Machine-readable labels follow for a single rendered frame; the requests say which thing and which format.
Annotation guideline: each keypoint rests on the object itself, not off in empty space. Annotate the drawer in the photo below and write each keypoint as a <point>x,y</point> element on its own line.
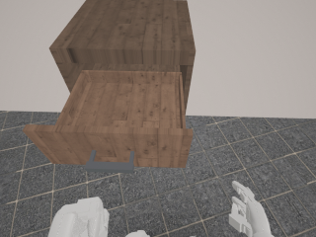
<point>115,112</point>

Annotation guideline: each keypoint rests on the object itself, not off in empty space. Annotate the robot right hand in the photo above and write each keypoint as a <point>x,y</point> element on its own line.
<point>252,218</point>

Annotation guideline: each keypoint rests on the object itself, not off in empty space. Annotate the cabinet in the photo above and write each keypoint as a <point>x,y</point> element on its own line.
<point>127,35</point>

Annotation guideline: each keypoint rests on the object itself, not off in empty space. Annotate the robot left hand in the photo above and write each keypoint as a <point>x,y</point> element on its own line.
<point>86,218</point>

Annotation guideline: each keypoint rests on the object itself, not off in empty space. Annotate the handle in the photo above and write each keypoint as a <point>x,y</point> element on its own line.
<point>109,167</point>

